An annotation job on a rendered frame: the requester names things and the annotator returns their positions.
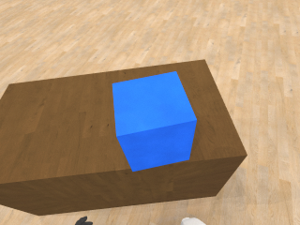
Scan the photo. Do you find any carton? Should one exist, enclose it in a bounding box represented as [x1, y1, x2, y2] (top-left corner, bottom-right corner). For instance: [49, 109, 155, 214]
[112, 71, 197, 172]

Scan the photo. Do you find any pedestal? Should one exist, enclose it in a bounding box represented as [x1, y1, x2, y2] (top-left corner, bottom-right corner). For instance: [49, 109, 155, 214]
[0, 59, 248, 217]

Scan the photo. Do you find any left robot hand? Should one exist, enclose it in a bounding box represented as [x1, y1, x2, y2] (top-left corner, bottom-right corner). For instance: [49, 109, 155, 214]
[75, 216, 93, 225]

